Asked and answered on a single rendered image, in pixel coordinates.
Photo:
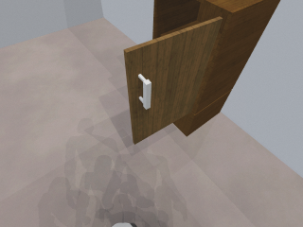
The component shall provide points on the handle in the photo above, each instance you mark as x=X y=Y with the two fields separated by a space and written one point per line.
x=147 y=92

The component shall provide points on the cupboard door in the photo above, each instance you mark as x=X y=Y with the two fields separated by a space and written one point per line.
x=175 y=65

